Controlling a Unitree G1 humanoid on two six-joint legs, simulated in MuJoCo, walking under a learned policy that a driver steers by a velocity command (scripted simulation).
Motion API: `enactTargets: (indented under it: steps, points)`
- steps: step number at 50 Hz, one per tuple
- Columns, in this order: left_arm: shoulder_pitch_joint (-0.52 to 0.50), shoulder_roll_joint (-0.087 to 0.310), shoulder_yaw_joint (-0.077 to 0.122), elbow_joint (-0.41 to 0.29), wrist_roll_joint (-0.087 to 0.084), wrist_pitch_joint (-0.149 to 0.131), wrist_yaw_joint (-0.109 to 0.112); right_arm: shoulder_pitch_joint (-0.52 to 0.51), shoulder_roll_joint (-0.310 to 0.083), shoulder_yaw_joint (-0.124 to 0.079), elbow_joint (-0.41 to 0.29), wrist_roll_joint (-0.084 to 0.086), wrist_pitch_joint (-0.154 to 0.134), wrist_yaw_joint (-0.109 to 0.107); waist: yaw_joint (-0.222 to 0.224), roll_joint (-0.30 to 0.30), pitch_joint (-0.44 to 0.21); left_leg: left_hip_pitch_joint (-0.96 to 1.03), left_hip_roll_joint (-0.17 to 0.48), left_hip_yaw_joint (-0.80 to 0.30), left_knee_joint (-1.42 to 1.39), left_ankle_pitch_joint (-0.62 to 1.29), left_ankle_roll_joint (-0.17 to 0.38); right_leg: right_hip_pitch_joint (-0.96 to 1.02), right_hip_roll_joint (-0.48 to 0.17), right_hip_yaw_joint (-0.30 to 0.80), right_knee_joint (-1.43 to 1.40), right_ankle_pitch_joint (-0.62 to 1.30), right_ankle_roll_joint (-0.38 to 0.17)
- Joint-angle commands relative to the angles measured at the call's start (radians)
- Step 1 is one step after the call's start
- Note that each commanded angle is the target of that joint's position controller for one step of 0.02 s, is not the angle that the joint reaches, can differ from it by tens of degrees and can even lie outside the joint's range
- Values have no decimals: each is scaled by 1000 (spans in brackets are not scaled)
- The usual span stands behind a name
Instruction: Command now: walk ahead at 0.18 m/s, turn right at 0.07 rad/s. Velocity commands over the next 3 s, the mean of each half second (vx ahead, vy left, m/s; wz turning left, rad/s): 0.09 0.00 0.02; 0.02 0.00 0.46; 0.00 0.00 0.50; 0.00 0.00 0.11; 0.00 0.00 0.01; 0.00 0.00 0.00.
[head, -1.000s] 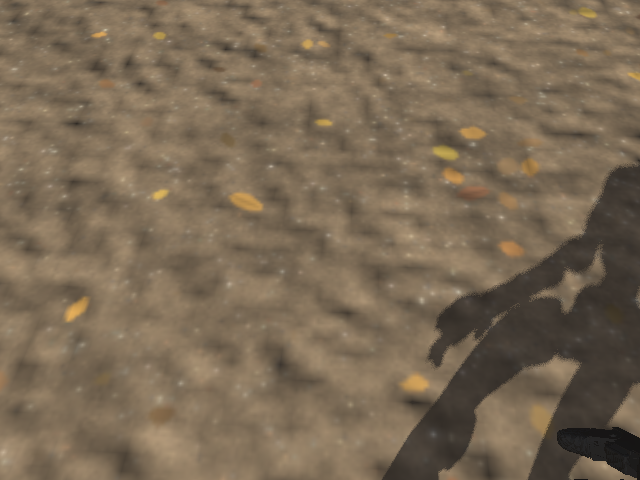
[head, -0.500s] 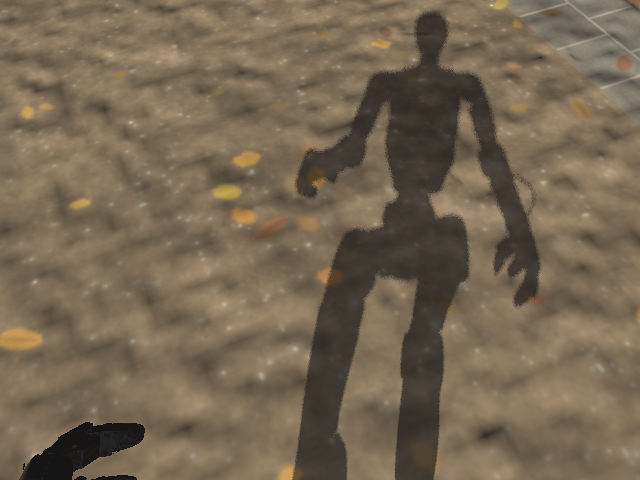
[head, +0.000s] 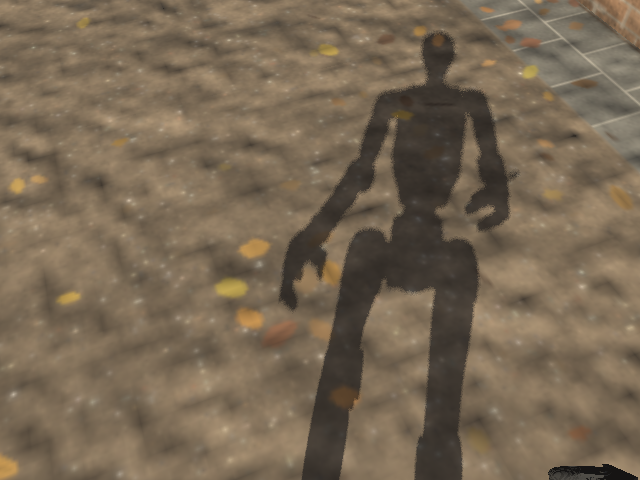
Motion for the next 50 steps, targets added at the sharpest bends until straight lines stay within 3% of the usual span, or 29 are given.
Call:
enactTargets:
  steps: [1, 2, 3, 4, 6, 8, 11, 13, 14, 15, 16, 17, 19, 22, 25, 28, 30, 31, 32, 33, 34, 35, 36, 37, 39, 43, 48, 49, 50]
  points:
    - [210, 31, -8, -14, 2, -14, -4, 247, -161, -42, 0, -14, 5, -10, -82, 231, -464, 796, 412, -466, 50, 820, 322, -401, 11, 76, 632, -233, 75]
    - [158, 126, 14, -8, -16, -1, -7, 249, -127, -33, 5, 21, 21, -5, -109, 128, -446, 729, 374, -477, -1, 551, 302, -430, -21, 140, 697, -259, 81]
    - [62, 142, 22, -32, -30, 17, -1, 165, -126, -31, -2, 32, 33, -7, -96, 74, -306, 599, 342, -414, -57, 319, 262, -490, -61, 101, 703, -198, 92]
    - [1, 134, 23, -43, -22, 37, 8, 91, -99, -19, -10, 28, 43, -11, -80, 37, -200, 457, 302, -361, -113, 153, 231, -498, -93, 63, 651, -148, 101]
    - [1, 88, 19, -40, -10, 74, 22, -3, -93, -15, -13, 10, 58, -15, -26, 90, -102, 213, 229, -271, -205, -87, 179, -371, -135, 35, 459, -71, 109]
    - [33, 47, 8, -14, -1, 78, 31, -26, -99, -20, -5, -2, 64, -20, -17, 132, -106, 136, 187, -194, -224, -80, 173, -250, -121, -6, 312, -24, 113]
    - [30, 44, 8, 12, 5, 69, 26, -18, -108, -22, 19, 14, 71, -31, -19, 100, -156, 137, 185, -165, -212, -191, 167, -129, -119, -26, 122, 199, 91]
    - [10, 42, 8, 20, 20, 68, 20, -19, -89, -12, 33, 21, 79, -34, -12, 81, -129, 80, 151, -150, -213, -434, 113, -50, -108, -40, 12, 296, 67]
    - [-19, 54, 8, 5, 32, 67, 21, 2, -65, -2, 49, 16, 79, -31, -19, 60, -94, 52, 126, -143, -209, -541, 64, -47, -141, 2, -41, 312, 47]
    - [-48, 97, 13, -14, 29, 65, 27, 16, -66, 0, 55, 8, 81, -29, -44, 10, -46, 60, 82, -113, -173, -575, 19, -108, -193, 60, -102, 239, 24]
    - [-59, 142, 28, 12, 15, 63, 29, 36, -76, -8, 54, 11, 86, -34, -79, -102, -16, 134, 18, -39, -130, -529, -8, -253, -161, 51, -117, -42, 0]
    - [-84, 99, 19, 8, 15, 53, 28, 24, -82, -7, 60, 10, 87, -40, -68, -117, 10, 198, 15, -30, -77, -466, -18, -326, -151, 52, -157, -95, 3]
    - [-118, 66, 10, 10, 23, 29, 28, 47, -65, -5, 78, 19, 92, -48, -81, -141, 15, 212, 10, -29, -37, -352, -3, -314, -151, 36, -160, 8, 32]
    - [-76, 111, 29, 15, 6, 12, 40, 24, -106, -22, 61, 30, 93, -51, -50, -100, -10, 124, -4, -37, 34, -193, 25, -204, -163, 17, -83, 219, 25]
    - [-29, 136, 45, 15, 1, 21, 62, 14, -95, -32, 39, 40, 97, -45, -27, -118, -61, 54, -19, -28, 154, -71, 19, -116, -241, 57, -46, 443, -27]
    - [-48, 137, 54, -7, -1, 35, 78, 31, -89, -43, 24, 39, 110, -33, -28, -147, -88, 13, -16, -13, 233, -134, 13, -78, -338, 95, -22, 619, -80]
    - [-105, 137, 57, -27, -6, 40, 82, 61, -83, -49, 23, 41, 119, -24, -53, -151, -90, 61, -14, -3, 207, -200, 30, -118, -354, 69, 2, 627, -71]
    - [-117, 137, 59, -34, -6, 41, 82, 77, -99, -56, 23, 43, 123, -23, -60, -113, -92, 119, -9, -22, 157, -109, 48, -158, -322, 21, 41, 577, -40]
    - [-110, 123, 59, -42, 2, 39, 79, 96, -151, -73, 21, 42, 124, -28, -55, 8, -112, 212, 45, -138, 89, 93, 90, -231, -241, -69, 164, 483, 21]
    - [-160, 91, 50, -74, 10, 36, 76, 149, -221, -93, 20, 32, 122, -32, -88, 175, -133, 348, 170, -407, -23, 249, 210, -416, -89, -143, 370, 241, 109]
    - [-227, 56, 36, -101, 13, 34, 71, 243, -235, -91, 33, 15, 112, -31, -147, 247, -183, 484, 289, -613, -114, 318, 317, -581, -18, -38, 583, -235, 120]
    - [-191, 61, 38, -92, 1, 32, 61, 220, -221, -81, 20, 13, 94, -31, -124, 149, -215, 503, 304, -598, -104, 277, 319, -608, -50, 57, 708, -239, 109]
    - [-176, 68, 40, -77, -10, 33, 58, 151, -207, -80, -4, 26, 84, -37, -93, 71, -184, 460, 276, -522, -87, 262, 287, -619, -69, 64, 733, -177, 107]
    - [-174, 84, 45, -71, -5, 32, 61, 101, -200, -79, -16, 41, 86, -46, -74, 29, -147, 409, 242, -463, -94, 227, 248, -617, -84, 62, 677, -106, 109]
    - [-178, 83, 47, -68, 1, 25, 68, 64, -186, -76, -25, 48, 107, -63, -57, 55, -135, 335, 173, -396, -109, 150, 200, -535, -83, 40, 535, -18, 123]
    - [-191, 45, 29, -65, -15, 9, 49, 76, -199, -88, -36, 46, 132, -84, -68, 102, -159, 316, 139, -396, -119, 87, 185, -403, -36, 29, 275, 65, 139]
    - [-151, 80, 39, -52, -20, -1, 19, 34, -194, -92, -60, 56, 152, -87, -41, 151, -131, 245, 113, -481, -116, -48, 148, -229, -17, 19, -12, 197, 116]
    - [-124, 88, 44, -42, -19, -3, 14, 28, -183, -89, -64, 63, 157, -89, -21, 142, -122, 209, 83, -475, -91, -101, 117, -155, -28, 9, -124, 276, 99]
    - [-104, 132, 57, -40, -7, -2, 17, 58, -152, -80, -64, 62, 158, -92, -28, 82, -129, 125, 33, -435, -15, -245, 66, -54, -131, 79, -183, 309, 59]
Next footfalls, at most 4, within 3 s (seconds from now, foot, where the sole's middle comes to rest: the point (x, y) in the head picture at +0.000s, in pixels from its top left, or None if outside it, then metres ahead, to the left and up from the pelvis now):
0.28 right None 0.13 -0.14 -0.76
1.00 right None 0.22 -0.12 -0.76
1.44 left None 0.09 0.11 -0.76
1.80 right None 0.22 -0.09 -0.76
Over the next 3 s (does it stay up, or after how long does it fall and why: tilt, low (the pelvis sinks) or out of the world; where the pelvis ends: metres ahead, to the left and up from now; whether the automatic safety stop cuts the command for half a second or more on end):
stays up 0.12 0.00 0.02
